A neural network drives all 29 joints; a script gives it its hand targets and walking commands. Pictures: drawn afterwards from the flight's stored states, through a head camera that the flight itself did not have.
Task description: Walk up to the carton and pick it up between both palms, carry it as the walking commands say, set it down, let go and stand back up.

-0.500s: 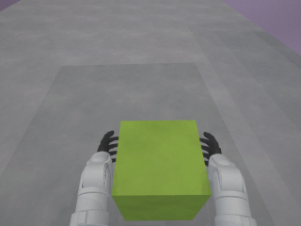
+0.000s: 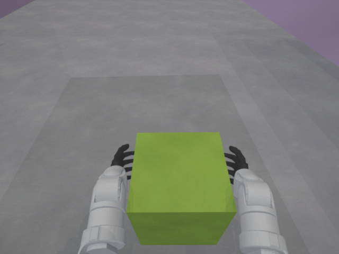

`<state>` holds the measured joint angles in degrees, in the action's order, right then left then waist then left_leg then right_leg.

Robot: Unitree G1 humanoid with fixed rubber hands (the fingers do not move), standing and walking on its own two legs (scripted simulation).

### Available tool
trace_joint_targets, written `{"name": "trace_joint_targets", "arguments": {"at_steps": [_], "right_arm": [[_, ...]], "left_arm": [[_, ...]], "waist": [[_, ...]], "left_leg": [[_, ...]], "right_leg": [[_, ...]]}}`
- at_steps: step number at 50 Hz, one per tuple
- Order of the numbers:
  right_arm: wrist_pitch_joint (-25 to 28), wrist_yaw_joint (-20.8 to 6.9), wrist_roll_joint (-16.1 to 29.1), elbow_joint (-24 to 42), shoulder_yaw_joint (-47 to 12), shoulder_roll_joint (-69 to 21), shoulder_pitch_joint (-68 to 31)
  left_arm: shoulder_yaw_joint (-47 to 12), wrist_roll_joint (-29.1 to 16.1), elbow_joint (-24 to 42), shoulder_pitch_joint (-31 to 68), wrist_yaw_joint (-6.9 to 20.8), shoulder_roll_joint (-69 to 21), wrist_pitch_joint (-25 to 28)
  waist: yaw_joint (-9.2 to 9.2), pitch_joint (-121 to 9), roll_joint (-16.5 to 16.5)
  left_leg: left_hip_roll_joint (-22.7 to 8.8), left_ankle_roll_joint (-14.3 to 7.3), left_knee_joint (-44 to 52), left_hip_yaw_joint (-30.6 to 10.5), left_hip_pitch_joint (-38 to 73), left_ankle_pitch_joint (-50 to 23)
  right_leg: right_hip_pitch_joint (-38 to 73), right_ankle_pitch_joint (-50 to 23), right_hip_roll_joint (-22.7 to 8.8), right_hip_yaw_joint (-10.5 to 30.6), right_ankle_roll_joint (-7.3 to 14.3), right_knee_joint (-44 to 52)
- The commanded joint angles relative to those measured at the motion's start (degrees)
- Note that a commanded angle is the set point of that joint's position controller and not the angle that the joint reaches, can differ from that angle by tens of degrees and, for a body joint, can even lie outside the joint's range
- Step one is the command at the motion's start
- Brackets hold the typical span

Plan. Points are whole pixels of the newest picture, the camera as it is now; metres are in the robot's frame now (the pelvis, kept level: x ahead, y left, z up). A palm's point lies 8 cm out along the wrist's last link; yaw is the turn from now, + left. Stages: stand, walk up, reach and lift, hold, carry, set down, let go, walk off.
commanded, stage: hold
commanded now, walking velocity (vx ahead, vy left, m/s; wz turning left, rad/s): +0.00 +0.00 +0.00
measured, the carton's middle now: (178, 191) +0.29 +0.00 -0.02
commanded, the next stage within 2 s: carry in 0.92 s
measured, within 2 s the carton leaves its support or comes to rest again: neither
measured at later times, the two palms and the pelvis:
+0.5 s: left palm (120, 173) +0.29 +0.15 +0.04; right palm (242, 180) +0.28 -0.15 +0.04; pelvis +0.02 +0.00 +0.01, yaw +0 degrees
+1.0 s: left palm (121, 174) +0.29 +0.14 +0.05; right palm (243, 177) +0.29 -0.16 +0.05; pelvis +0.00 -0.01 +0.00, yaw +1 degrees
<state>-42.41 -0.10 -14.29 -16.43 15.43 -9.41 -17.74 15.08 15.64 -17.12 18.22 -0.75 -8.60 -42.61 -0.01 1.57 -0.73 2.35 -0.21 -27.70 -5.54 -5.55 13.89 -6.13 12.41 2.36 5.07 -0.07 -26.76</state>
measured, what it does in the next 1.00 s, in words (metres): stands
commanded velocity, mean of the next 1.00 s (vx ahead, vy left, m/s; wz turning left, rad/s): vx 0.00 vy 0.02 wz -0.07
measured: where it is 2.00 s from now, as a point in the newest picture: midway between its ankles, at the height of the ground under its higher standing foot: outside the picture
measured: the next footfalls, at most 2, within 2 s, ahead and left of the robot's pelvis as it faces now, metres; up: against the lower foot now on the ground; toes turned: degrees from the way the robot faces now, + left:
left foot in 1.74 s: +0.09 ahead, +0.24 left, +0.00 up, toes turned -16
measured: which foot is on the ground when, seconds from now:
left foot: down 0.00-1.00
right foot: down 0.00-1.00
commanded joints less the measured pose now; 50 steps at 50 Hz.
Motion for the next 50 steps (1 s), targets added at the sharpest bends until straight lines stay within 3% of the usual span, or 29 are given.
{"name": "trace_joint_targets", "arguments": {"at_steps": [1,4,5,6,7,8,11,14,17,18,20,21,22,23,26,27,30,32,33,35,36,40,41,42,45,46,48,49,50], "right_arm": [[1.1,-13.5,16.3,3.9,-37.2,-55.8,-32.1],[1.1,-12.8,17.6,8.9,-40.2,-55.3,-27.8],[1.3,-12.6,17.3,11.5,-40.7,-54.6,-28.9],[0.6,-12.3,16.5,9.4,-39.5,-54.1,-24.3],[0.6,-12.2,16.7,10.4,-39.2,-53.1,-25.9],[-0.1,-12.2,15.1,8.3,-37.9,-52.6,-22.8],[-0.6,-12.0,14.2,7.0,-35.4,-49.5,-22.3],[0.0,-12.5,14.9,8.7,-36.2,-49.1,-21.7],[0.7,-12.3,17.1,13.8,-40.2,-51.0,-22.9],[0.5,-12.2,16.8,12.5,-39.4,-51.1,-22.0],[0.2,-12.2,17.0,13.9,-40.3,-50.4,-24.0],[0.5,-12.0,17.1,14.4,-41.0,-50.3,-23.3],[1.0,-11.9,17.2,15.8,-40.9,-48.6,-24.7],[0.9,-11.8,17.5,17.2,-42.2,-49.7,-24.9],[0.8,-11.4,17.4,16.0,-41.9,-50.4,-23.8],[0.8,-11.5,18.1,16.4,-42.7,-51.6,-22.5],[0.1,-11.3,15.3,11.3,-38.3,-48.9,-21.3],[0.2,-11.1,14.7,10.8,-37.5,-48.6,-20.5],[0.3,-11.2,15.0,9.8,-37.9,-50.2,-20.9],[0.6,-11.4,14.9,8.6,-36.8,-50.6,-22.1],[0.9,-11.5,15.3,10.1,-37.3,-50.5,-26.6],[0.9,-11.5,15.3,8.6,-36.9,-51.1,-26.9],[0.9,-11.8,15.7,8.3,-37.0,-52.0,-29.6],[0.8,-11.8,15.4,7.1,-37.2,-52.7,-28.1],[1.3,-11.7,16.2,7.9,-38.2,-53.5,-30.6],[0.4,-12.5,16.8,10.0,-39.2,-52.2,-30.3],[-0.5,-12.0,19.5,16.1,-43.1,-54.5,-35.0],[-1.4,-11.3,20.8,18.0,-44.5,-55.8,-34.5],[-2.6,-10.6,22.0,20.1,-45.6,-55.4,-33.4]], "left_arm": [[-37.1,-18.9,5.9,34.6,14.7,-56.1,2.6],[-40.1,-19.5,9.7,28.6,14.0,-57.1,2.0],[-40.8,-19.8,10.5,28.3,14.0,-57.6,1.8],[-41.3,-20.1,13.1,28.3,13.6,-55.9,1.9],[-40.2,-19.6,12.0,27.1,13.4,-55.5,1.4],[-40.0,-18.7,10.8,25.6,13.1,-55.1,0.7],[-37.6,-17.0,10.1,23.9,12.7,-52.6,0.0],[-38.6,-17.6,10.5,23.9,12.7,-54.0,0.1],[-40.5,-19.3,13.9,23.5,12.5,-55.0,1.0],[-40.3,-18.5,14.8,23.9,12.4,-53.5,1.2],[-38.7,-17.9,12.2,21.5,12.0,-54.1,0.8],[-39.4,-18.0,13.6,21.8,11.9,-52.8,1.1],[-39.4,-18.1,12.1,21.3,12.2,-54.1,1.2],[-39.2,-18.1,13.2,19.5,12.1,-53.8,1.5],[-39.4,-18.1,12.6,19.4,11.9,-53.4,1.5],[-40.8,-19.3,16.3,21.0,11.9,-53.0,2.0],[-39.3,-17.6,14.5,23.5,11.9,-50.4,1.3],[-39.2,-17.1,14.1,23.0,12.3,-50.2,1.3],[-39.2,-17.5,14.3,25.4,12.4,-49.5,1.5],[-39.3,-17.8,13.2,26.3,12.7,-50.7,1.6],[-37.5,-16.9,11.1,26.5,13.0,-50.8,1.7],[-37.8,-17.6,10.1,28.9,13.8,-51.9,2.1],[-36.6,-16.8,8.6,29.2,14.0,-51.9,2.1],[-36.8,-17.2,9.5,31.0,13.9,-50.4,2.5],[-36.8,-17.3,7.7,29.5,14.2,-52.2,2.9],[-38.3,-17.7,11.1,32.1,13.5,-50.9,1.6],[-41.0,-19.5,15.7,34.5,12.9,-53.2,0.5],[-43.6,-22.0,20.6,37.5,12.2,-54.1,0.1],[-43.7,-22.2,20.5,33.9,11.5,-54.6,-1.4]], "waist": [[-0.07,-16.7,-0.2],[-0.37,-21.5,1.8],[0.14,-23.6,0.2],[1.03,-20.9,-0.2],[0.73,-17.9,1.9],[0.86,-15.4,0.1],[1.28,-9.6,1.5],[1.15,-9.9,3.4],[-0.31,-15.7,2.0],[-0.45,-16.0,2.6],[-0.74,-13.7,0.2],[-1.07,-14.6,0.0],[-0.49,-15.8,1.2],[-1.08,-17.1,-0.9],[-1.02,-17.3,-0.7],[-0.3,-17.9,-0.3],[0.72,-11.9,-0.7],[1.18,-10.6,2.4],[0.16,-10.3,1.1],[0.64,-10.2,2.0],[-0.77,-10.0,0.7],[0.27,-11.7,0.4],[-1.2,-12.5,1.5],[-0.87,-11.7,-0.9],[-1.34,-15.4,-1.3],[-0.52,-18.7,-0.4],[-0.68,-14.6,-3.6],[-0.68,-17.6,-6.5],[-0.35,-19.7,-6.5]], "left_leg": [[1.7,-0.4,6.0,0.4,0.0,-6.9],[1.8,0.1,5.7,-0.3,3.3,-18.7],[2.1,0.2,5.7,-0.7,4.0,-18.7],[1.6,0.3,6.4,-1.0,4.7,-20.6],[1.8,0.3,7.1,-0.9,3.6,-18.1],[1.9,0.3,7.7,-1.0,3.2,-17.7],[1.9,0.1,8.7,-0.5,1.6,-11.8],[2.2,0.4,8.8,-0.6,1.3,-10.4],[2.1,0.2,7.9,-0.9,2.7,-17.4],[2.1,0.3,7.6,-0.9,3.1,-17.4],[2.2,-0.2,8.1,-1.0,2.1,-14.4],[2.6,-0.2,7.6,-0.4,2.0,-15.1],[1.9,0.1,7.6,-1.2,2.8,-15.3],[2.2,-0.2,7.2,-1.2,3.2,-17.2],[2.5,-0.5,7.2,-0.9,3.8,-16.7],[2.4,-0.5,7.1,-1.3,3.9,-17.9],[2.2,-0.5,8.1,-0.9,2.1,-10.2],[2.6,-0.3,8.4,-0.5,0.8,-9.0],[2.7,-0.5,8.4,-0.1,-0.4,-6.1],[2.7,-0.6,8.3,-0.1,-0.1,-5.1],[2.8,-0.8,8.1,0.2,-2.0,-1.8],[2.3,-1.0,7.1,0.0,-1.2,-3.6],[2.5,-0.9,6.9,0.6,-2.3,-1.2],[2.9,-1.0,6.6,0.8,-2.5,-0.3],[2.2,-1.4,6.3,0.1,-1.1,-2.6],[-6.9,0.1,-1.8,-0.6,-8.0,-4.4],[-2.6,1.0,-8.0,2.1,-12.4,5.4],[-2.4,1.4,-8.5,3.8,-11.7,7.4],[-3.4,1.3,-5.0,4.1,-12.5,7.3]], "right_leg": [[5.5,-5.9,1.9,-0.2,0.2,5.0],[8.4,-17.3,2.4,0.3,0.0,4.0],[8.8,-17.6,2.6,0.1,-0.1,3.9],[7.7,-17.7,2.7,-0.3,-0.3,4.5],[7.5,-15.4,2.4,-0.3,0.0,4.8],[7.0,-14.6,2.6,-0.3,0.2,5.5],[5.6,-10.1,2.3,-0.4,0.6,6.5],[5.5,-8.6,2.6,-0.5,1.1,6.6],[8.4,-14.3,2.9,-0.1,0.8,5.8],[8.6,-15.1,2.8,0.4,0.7,5.7],[6.8,-12.0,2.8,-0.2,0.4,5.8],[7.8,-13.9,2.9,-0.2,0.2,5.7],[7.1,-12.5,3.0,-0.2,0.4,5.2],[7.6,-14.5,2.9,0.1,0.3,5.1],[7.0,-14.5,2.7,0.5,0.0,5.3],[8.0,-16.4,2.8,0.4,0.0,4.8],[4.9,-8.9,2.4,-0.3,0.1,6.1],[5.4,-8.4,2.3,-0.1,0.6,6.3],[5.3,-6.3,2.2,-0.1,0.5,6.3],[5.6,-5.0,1.8,0.6,0.8,6.5],[5.9,-1.0,1.9,0.6,0.7,6.3],[4.6,-2.7,1.8,0.5,0.4,6.0],[5.9,-0.1,1.5,0.9,0.3,6.0],[5.4,1.2,1.6,1.0,0.1,6.6],[5.8,-0.7,1.5,1.5,0.1,5.6],[-0.6,-5.8,-11.4,4.0,3.9,2.9],[-7.1,6.2,-15.8,11.7,7.3,8.0],[-5.9,2.3,-17.6,14.5,9.0,7.8],[-3.7,-7.4,-18.0,14.3,9.1,4.5]]}}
